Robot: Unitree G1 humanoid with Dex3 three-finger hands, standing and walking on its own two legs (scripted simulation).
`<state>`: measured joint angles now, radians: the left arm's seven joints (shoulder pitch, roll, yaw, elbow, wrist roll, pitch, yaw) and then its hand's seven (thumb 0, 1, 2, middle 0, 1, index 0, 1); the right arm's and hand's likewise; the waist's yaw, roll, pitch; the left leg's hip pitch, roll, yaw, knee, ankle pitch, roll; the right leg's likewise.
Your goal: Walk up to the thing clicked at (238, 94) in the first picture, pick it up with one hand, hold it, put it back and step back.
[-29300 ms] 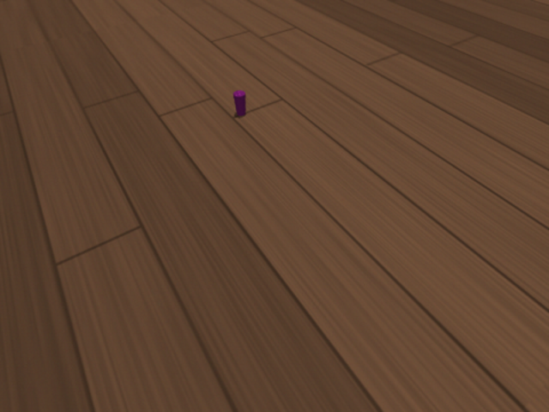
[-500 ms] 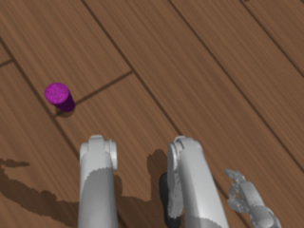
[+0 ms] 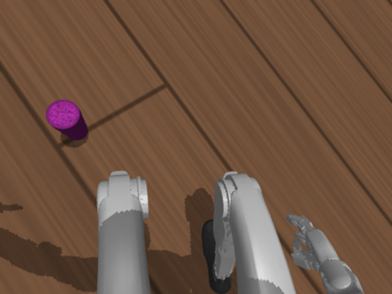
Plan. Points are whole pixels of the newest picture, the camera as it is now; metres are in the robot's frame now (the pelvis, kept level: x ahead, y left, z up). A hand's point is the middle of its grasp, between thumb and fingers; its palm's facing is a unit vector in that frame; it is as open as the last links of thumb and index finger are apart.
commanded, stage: approach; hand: left
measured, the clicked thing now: (71, 123) +0.47 +0.32 -0.30
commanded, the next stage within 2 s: close in in 0.50 s
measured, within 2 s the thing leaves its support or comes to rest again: neither
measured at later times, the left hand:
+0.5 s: hand out of the picture +0.38 +0.42 -0.17, palm faces +0.39 -0.92 +0.00, open 17.5 cm
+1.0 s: hand (47, 141) +0.41 +0.36 -0.27, palm faces +0.44 -0.90 -0.04, open 17.4 cm
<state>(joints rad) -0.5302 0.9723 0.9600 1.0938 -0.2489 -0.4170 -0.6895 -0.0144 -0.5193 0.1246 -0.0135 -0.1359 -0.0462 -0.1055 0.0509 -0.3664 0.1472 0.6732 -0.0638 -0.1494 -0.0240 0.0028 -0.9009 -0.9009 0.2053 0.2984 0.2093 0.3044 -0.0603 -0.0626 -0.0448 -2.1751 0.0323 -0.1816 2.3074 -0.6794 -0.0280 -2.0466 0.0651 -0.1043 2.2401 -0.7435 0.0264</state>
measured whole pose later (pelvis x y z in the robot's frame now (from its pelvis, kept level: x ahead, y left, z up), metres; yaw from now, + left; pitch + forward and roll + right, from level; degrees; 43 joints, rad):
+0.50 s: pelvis -0.01 +0.00 -0.06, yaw -5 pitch +21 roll -12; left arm -0.60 0.98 0.92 1.36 -0.18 -0.75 -0.56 -0.02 -0.60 0.05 -0.06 -0.14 -0.09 -0.11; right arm -0.09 -0.36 0.32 0.63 -0.22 -0.07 0.03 0.00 -0.90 -0.89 0.21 0.30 0.21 0.30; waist -0.15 -0.22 0.15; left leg -2.24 0.04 -0.29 2.55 -0.70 -0.04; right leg -2.10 0.11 -0.17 2.42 -0.72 0.04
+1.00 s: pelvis -0.02 +0.02 -0.09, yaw -9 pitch +11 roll -17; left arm -0.57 0.97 0.78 1.46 -0.10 -1.02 -0.16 -0.02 -0.61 0.12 -0.06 -0.16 -0.11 -0.12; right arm -0.19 -0.38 0.51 0.55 -0.36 0.04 0.09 0.00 -0.90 -0.89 0.21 0.30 0.21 0.30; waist -0.19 -0.31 0.30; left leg -2.22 0.04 -0.39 2.69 -0.71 -0.01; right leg -2.04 0.15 -0.25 2.47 -0.69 0.06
